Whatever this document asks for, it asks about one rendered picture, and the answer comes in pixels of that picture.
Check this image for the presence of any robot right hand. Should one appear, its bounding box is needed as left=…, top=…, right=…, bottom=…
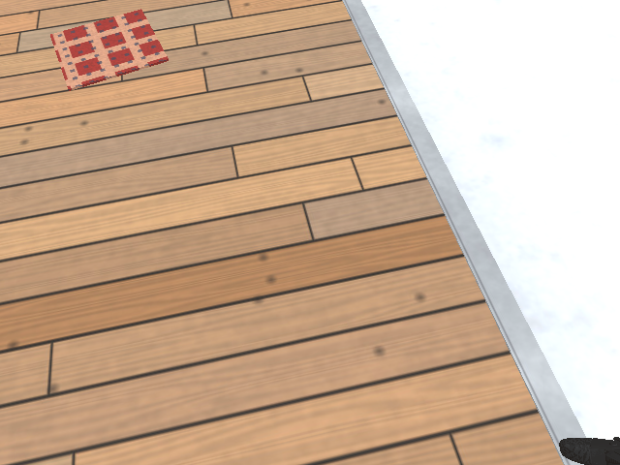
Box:
left=559, top=437, right=620, bottom=465

